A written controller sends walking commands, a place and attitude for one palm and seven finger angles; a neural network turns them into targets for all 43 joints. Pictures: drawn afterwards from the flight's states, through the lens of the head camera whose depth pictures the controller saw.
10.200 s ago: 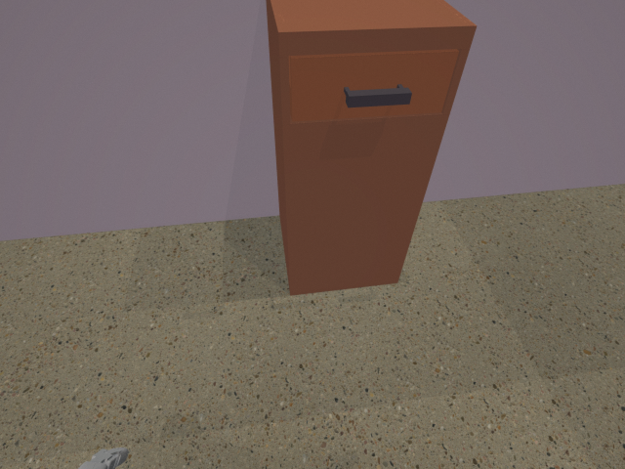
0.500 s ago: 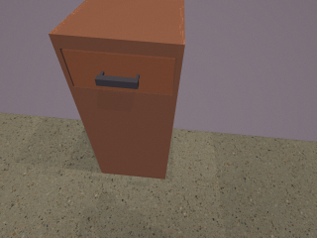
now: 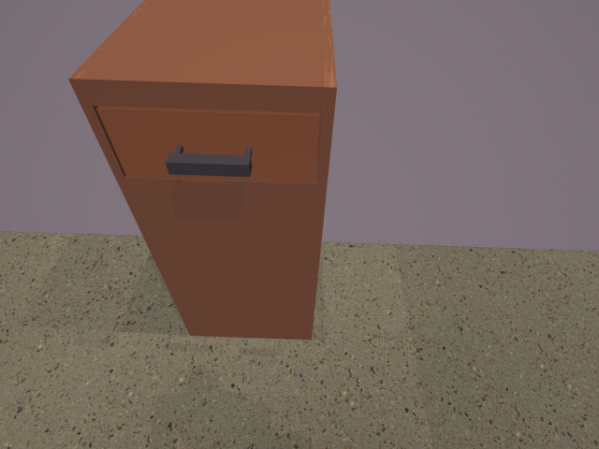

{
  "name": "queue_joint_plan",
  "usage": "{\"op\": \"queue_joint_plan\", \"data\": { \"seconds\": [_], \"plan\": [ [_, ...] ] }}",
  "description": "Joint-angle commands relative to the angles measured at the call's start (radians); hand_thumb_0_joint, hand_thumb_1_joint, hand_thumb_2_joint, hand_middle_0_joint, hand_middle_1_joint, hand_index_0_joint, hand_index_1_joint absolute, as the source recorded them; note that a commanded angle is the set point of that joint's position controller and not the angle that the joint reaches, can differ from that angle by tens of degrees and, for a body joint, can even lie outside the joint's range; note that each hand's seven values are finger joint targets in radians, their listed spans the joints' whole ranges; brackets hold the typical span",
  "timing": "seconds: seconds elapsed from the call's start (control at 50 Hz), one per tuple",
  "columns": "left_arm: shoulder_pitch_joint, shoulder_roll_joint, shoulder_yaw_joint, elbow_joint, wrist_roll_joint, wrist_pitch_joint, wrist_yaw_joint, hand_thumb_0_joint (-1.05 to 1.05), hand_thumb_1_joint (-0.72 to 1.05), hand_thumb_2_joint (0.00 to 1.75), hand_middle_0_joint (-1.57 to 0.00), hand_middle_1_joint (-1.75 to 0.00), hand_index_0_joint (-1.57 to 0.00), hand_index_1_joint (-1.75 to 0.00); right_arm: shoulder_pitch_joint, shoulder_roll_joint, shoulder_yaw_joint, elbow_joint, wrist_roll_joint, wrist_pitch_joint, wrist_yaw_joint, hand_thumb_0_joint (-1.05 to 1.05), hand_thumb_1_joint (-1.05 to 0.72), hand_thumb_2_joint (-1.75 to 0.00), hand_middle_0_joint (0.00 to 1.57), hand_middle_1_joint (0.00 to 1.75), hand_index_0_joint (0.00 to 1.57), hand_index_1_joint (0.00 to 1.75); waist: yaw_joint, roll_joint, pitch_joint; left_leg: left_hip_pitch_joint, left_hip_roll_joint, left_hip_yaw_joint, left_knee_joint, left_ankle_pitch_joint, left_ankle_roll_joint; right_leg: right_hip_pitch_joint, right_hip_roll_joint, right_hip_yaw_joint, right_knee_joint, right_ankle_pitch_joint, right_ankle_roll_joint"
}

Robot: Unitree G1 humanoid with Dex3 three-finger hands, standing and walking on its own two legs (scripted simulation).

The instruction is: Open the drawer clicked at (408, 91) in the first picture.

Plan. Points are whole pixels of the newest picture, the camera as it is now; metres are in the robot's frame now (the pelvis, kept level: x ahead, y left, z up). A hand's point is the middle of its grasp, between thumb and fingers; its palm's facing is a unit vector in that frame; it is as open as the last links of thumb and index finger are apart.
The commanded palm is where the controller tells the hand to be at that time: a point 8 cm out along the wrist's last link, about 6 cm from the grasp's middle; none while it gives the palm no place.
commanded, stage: look again from close up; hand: left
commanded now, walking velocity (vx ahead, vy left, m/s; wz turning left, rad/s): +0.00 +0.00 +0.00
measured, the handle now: (212, 157) +0.58 +0.20 +0.06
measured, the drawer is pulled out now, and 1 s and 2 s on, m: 0.00 0.00 0.00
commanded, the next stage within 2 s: shuffle to correct the standing spot in 0.54 s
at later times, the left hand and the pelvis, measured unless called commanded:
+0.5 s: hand out of the picture +0.01 +0.20 -0.17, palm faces +0.02 -0.97 -0.25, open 7.4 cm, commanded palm none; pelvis -0.05 -0.01 -0.01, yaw +0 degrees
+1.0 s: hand out of the picture -0.09 +0.15 -0.18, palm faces +0.07 -0.99 -0.15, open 7.4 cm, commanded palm none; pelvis -0.04 -0.01 -0.01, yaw +1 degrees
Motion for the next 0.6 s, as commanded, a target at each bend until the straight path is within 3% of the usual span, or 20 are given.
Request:
{"op": "queue_joint_plan", "data": {
  "seconds": [0.0, 0.02, 0.04, 0.06, 0.12, 0.2, 0.26, 0.44, 0.58],
  "plan": [
    [0.075, 0.165, 0.028, -0.131, 0.014, -0.029, 0.007, 0.0, 0.9, 0.9, -0.2, -0.3, -0.2, -0.3, 0.023, -0.249, -0.049, -0.168, -0.024, -0.033, 0.002, 0.0, -0.9, -0.9, 0.2, 0.3, 0.2, 0.3, -0.003, 0.027, -0.003, -0.148, 0.102, -0.093, 0.008, 0.4, 0.017, 0.028, -0.057, 0.049, 0.094, 0.169, -0.051],
    [0.076, 0.182, 0.043, -0.131, 0.019, -0.033, 0.005, 0.0, 0.9, 0.9, -0.2, -0.3, -0.2, -0.3, 0.029, -0.238, -0.062, -0.158, -0.025, -0.043, -0.011, 0.0, -0.9, -0.9, 0.2, 0.3, 0.2, 0.3, -0.008, 0.071, -0.11, -0.094, 0.096, -0.098, 0.053, 0.534, 0.026, 0.05, -0.062, 0.051, 0.128, 0.312, -0.067],
    [0.096, 0.165, 0.032, -0.141, 0.013, -0.032, 0.005, 0.0, 0.9, 0.9, -0.2, -0.3, -0.2, -0.3, 0.045, -0.218, -0.056, -0.159, -0.018, -0.042, -0.016, 0.0, -0.9, -0.9, 0.2, 0.3, 0.2, 0.3, -0.008, 0.086, -0.16, -0.062, 0.099, -0.087, 0.079, 0.551, 0.033, 0.064, -0.066, 0.055, 0.12, 0.343, -0.072],
    [0.107, 0.154, 0.032, -0.152, 0.013, -0.03, 0.005, 0.0, 0.9, 0.9, -0.2, -0.3, -0.2, -0.3, 0.055, -0.204, -0.056, -0.167, -0.014, -0.038, -0.017, 0.0, -0.9, -0.9, 0.2, 0.3, 0.2, 0.3, -0.011, 0.054, -0.166, -0.076, 0.094, -0.084, 0.095, 0.513, 0.033, 0.07, -0.066, 0.055, 0.115, 0.359, -0.074],
    [0.093, 0.165, 0.037, -0.174, 0.015, -0.019, 0.003, 0.0, 0.9, 0.9, -0.2, -0.3, -0.2, -0.3, 0.042, -0.2, -0.059, -0.188, -0.011, -0.017, -0.009, 0.0, -0.9, -0.9, 0.2, 0.3, 0.2, 0.3, -0.017, -0.054, -0.061, -0.168, 0.069, -0.068, 0.093, 0.255, 0.033, 0.037, -0.085, 0.083, 0.09, 0.345, -0.077],
    [0.06, 0.175, 0.033, -0.199, 0.013, -0.015, 0.0, 0.0, 0.9, 0.9, -0.2, -0.3, -0.2, -0.3, 0.009, -0.214, -0.055, -0.2, -0.013, -0.008, 0.002, 0.0, -0.9, -0.9, 0.2, 0.3, 0.2, 0.3, -0.017, -0.022, 0.039, -0.198, 0.083, -0.083, 0.043, 0.192, 0.038, -0.032, -0.069, 0.082, 0.06, 0.203, -0.067],
    [0.048, 0.196, 0.031, -0.201, 0.012, -0.017, -0.003, 0.0, 0.9, 0.9, -0.2, -0.3, -0.2, -0.3, -0.027, -0.242, -0.053, -0.205, -0.013, -0.01, 0.007, 0.0, -0.9, -0.9, 0.2, 0.3, 0.2, 0.3, -0.01, 0.018, 0.044, -0.203, 0.092, -0.092, 0.015, 0.182, 0.035, -0.023, -0.064, 0.084, 0.039, 0.167, -0.059],
    [0.024, 0.218, 0.02, -0.189, 0.014, -0.016, -0.011, 0.0, 0.9, 0.9, -0.2, -0.3, -0.2, -0.3, -0.06, -0.264, -0.043, -0.199, -0.015, 0.004, 0.027, 0.0, -0.9, -0.9, 0.2, 0.3, 0.2, 0.3, -0.009, -0.007, 0.085, -0.224, 0.081, -0.103, -0.064, -0.059, 0.028, -0.063, -0.069, 0.114, -0.085, -0.091, -0.039],
    [0.047, 0.2, 0.016, -0.165, 0.014, -0.016, -0.01, 0.0, 0.9, 0.9, -0.2, -0.3, -0.2, -0.3, -0.031, -0.247, -0.039, -0.17, -0.014, 0.009, 0.032, 0.0, -0.9, -0.9, 0.2, 0.3, 0.2, 0.3, -0.011, -0.005, 0.059, -0.227, 0.08, -0.111, -0.089, -0.096, 0.025, -0.051, -0.072, 0.109, -0.116, -0.13, -0.029]
  ]
}}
